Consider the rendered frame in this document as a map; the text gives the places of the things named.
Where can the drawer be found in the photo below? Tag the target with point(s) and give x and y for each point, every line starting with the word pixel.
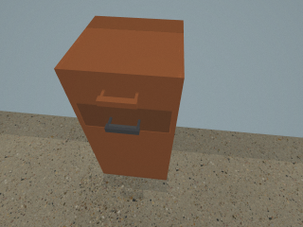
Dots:
pixel 150 119

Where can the handle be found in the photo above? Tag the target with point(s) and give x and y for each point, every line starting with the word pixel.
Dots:
pixel 117 102
pixel 124 129

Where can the cabinet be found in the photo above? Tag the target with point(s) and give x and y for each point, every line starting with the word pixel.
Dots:
pixel 139 58

